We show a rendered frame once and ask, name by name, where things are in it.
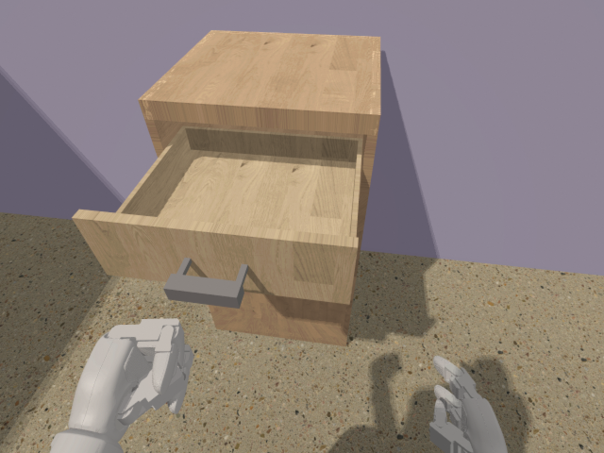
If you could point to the handle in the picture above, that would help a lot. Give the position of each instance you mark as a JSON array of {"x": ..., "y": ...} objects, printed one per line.
[{"x": 205, "y": 290}]

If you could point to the robot left hand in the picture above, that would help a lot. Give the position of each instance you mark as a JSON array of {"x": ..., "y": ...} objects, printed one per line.
[{"x": 152, "y": 355}]

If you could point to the robot right hand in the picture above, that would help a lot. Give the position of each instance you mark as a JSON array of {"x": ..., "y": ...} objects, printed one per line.
[{"x": 472, "y": 416}]

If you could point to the robot left forearm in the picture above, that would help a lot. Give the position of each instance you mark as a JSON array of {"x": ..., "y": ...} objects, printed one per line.
[{"x": 83, "y": 441}]

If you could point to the cabinet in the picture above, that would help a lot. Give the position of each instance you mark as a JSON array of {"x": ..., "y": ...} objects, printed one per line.
[{"x": 313, "y": 84}]

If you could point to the drawer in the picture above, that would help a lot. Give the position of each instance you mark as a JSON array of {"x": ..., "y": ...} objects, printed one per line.
[{"x": 285, "y": 204}]

